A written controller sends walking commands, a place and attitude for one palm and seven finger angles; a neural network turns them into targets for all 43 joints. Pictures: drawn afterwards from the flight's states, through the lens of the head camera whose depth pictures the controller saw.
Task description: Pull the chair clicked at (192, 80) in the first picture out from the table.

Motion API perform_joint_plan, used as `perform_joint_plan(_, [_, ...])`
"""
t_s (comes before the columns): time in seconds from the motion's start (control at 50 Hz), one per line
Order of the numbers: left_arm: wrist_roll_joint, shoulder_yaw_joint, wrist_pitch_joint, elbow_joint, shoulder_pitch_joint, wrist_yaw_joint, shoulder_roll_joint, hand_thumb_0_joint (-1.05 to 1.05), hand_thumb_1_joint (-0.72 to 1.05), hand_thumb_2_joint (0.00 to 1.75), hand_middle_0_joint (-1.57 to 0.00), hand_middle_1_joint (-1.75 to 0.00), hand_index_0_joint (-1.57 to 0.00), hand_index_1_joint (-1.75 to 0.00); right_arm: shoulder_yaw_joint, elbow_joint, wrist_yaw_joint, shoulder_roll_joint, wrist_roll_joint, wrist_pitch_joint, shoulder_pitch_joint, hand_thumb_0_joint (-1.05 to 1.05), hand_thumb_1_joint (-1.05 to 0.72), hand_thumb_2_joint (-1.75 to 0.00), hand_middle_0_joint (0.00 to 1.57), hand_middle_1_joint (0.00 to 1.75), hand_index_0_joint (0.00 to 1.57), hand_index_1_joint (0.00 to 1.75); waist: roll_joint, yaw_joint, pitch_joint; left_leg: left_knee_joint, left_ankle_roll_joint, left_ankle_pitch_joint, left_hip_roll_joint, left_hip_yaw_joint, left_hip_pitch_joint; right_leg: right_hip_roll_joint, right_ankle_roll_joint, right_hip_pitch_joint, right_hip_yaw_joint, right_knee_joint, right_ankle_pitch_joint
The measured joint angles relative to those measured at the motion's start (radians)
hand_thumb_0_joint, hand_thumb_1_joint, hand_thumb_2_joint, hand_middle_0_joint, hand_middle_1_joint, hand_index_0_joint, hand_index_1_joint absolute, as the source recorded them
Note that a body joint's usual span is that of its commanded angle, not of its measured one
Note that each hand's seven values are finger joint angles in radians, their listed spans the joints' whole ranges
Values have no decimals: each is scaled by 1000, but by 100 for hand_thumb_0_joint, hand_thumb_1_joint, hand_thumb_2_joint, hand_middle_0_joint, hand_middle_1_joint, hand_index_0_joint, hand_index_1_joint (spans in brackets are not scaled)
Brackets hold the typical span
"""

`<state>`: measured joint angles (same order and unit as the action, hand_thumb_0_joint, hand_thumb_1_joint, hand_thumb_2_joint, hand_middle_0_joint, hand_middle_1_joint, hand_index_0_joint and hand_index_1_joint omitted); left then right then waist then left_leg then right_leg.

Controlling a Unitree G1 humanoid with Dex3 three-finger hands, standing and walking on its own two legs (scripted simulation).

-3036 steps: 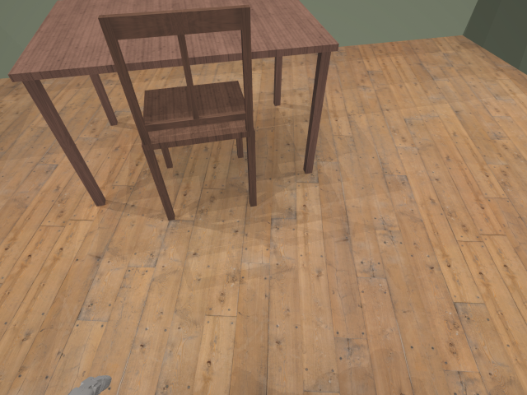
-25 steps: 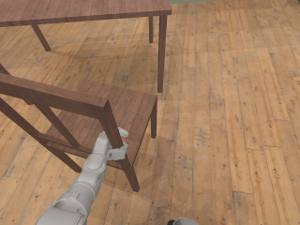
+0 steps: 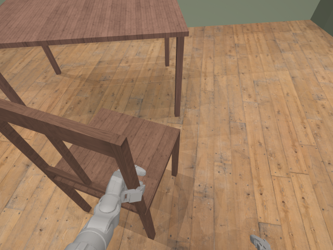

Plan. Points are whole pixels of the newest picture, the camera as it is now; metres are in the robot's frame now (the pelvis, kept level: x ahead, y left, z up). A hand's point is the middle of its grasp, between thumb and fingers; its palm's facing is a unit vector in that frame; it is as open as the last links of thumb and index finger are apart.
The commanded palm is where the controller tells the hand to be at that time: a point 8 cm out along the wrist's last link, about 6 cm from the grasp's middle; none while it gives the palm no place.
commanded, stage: stop walking, hand still on the chair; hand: left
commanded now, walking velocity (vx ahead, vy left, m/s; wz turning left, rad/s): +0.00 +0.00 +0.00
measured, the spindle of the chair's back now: (72, 162) +0.36 +0.30 -0.06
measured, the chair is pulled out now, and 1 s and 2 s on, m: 0.62 0.63 0.63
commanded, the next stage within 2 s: open the thumb and straighten the fingers in 0.62 s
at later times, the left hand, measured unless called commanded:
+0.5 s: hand (138, 191) +0.28 +0.09 -0.07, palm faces -0.11 -0.99 -0.12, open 6.2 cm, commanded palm +0.27 +0.15 -0.06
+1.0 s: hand (134, 188) +0.29 +0.10 -0.07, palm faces -0.11 -0.99 -0.11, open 9.2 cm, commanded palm +0.27 +0.16 -0.05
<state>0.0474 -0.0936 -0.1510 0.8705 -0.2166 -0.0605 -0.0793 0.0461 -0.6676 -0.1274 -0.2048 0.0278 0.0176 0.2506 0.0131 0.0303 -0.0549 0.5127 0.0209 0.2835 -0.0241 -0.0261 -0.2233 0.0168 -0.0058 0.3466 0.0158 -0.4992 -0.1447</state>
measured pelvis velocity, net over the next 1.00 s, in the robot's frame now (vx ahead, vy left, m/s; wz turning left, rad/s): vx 0.03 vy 0.00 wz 0.03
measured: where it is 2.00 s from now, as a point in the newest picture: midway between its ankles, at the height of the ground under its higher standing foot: outside the picture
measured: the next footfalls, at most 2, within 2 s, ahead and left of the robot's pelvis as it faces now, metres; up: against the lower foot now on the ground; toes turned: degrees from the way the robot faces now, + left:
none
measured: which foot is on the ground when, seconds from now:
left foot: down 0.00-1.00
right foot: down 0.00-1.00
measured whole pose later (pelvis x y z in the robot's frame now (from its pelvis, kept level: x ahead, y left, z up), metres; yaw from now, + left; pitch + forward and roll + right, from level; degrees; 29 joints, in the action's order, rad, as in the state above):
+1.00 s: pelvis +0.03 +0.00 -0.02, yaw +2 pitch +7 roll +1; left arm 0.04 -0.12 -0.07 0.45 0.05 -0.01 -0.12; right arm 0.00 -0.60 -0.02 -0.24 0.05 -0.05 0.24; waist 0.02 0.06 0.07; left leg 0.71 0.02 0.41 -0.01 0.00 -0.42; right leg 0.04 -0.01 0.56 0.04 -0.73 -0.30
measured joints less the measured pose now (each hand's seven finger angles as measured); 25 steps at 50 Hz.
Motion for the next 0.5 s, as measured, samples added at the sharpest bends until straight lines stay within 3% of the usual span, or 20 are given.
perform_joint_plan(0.14, [-13, -31, -15, -42, 99, -9, 22, 18, 58, 77, -29, -118, -49, -145, 8, -25, 3, 12, -8, -15, 18, 1, -90, -89, 20, 30, 20, 30, 19, -6, 47, -34, -5, 14, -1, -8, 39, -2, 6, -31, -7, 23, -21])
perform_joint_plan(0.5, [-17, -78, -4, -170, 209, -14, 10, 17, 57, 77, -29, -121, -49, -145, -9, 6, -2, -10, -15, -1, -42, 1, -90, -89, 20, 30, 20, 30, 15, -10, 49, -65, -2, 29, 7, 2, 82, 8, 6, -55, 3, 2, -68])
